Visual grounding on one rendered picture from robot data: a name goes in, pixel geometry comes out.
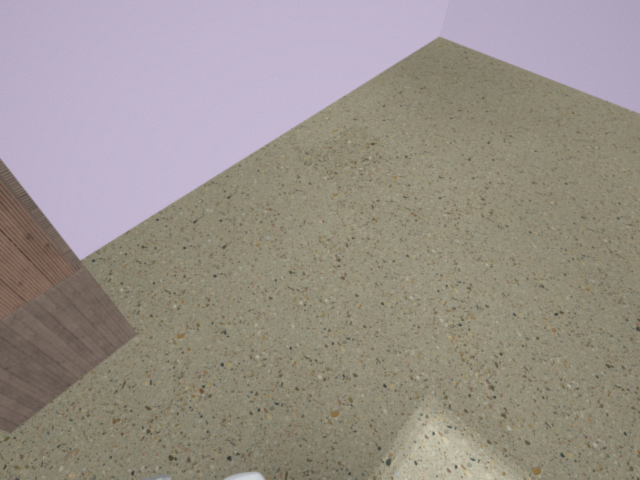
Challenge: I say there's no cupboard door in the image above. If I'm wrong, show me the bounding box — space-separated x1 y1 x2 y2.
0 180 76 319

